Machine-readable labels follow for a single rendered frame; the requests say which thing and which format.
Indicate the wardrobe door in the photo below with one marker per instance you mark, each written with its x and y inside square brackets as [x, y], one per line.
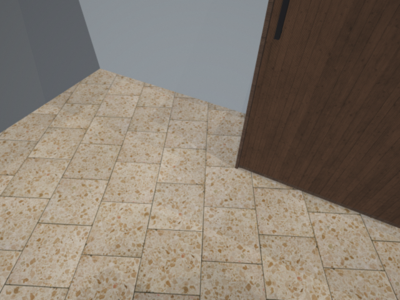
[326, 110]

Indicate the handle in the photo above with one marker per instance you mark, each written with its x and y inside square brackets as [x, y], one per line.
[282, 16]

